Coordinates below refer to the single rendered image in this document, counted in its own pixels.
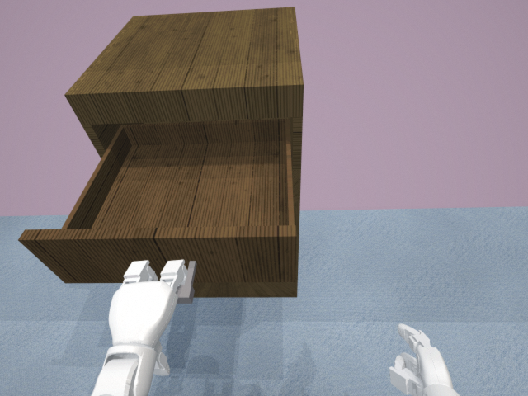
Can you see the robot left hand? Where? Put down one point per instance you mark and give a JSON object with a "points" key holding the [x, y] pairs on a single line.
{"points": [[142, 307]]}

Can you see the drawer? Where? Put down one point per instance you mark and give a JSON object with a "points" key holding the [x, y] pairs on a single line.
{"points": [[216, 192]]}

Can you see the cabinet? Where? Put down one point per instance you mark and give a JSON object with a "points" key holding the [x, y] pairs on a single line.
{"points": [[197, 67]]}

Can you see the robot left forearm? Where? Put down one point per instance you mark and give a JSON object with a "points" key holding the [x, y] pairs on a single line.
{"points": [[127, 371]]}

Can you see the robot right hand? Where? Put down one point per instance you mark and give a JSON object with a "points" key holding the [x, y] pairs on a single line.
{"points": [[411, 375]]}

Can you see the handle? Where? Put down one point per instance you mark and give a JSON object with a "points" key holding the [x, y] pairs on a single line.
{"points": [[186, 292]]}

